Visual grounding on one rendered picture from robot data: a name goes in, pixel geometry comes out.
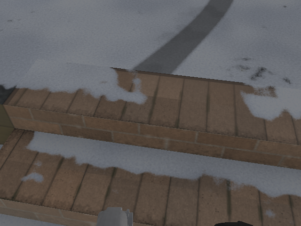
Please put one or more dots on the robot left thigh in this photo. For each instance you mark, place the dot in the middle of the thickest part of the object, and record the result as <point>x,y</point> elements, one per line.
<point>114,216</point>

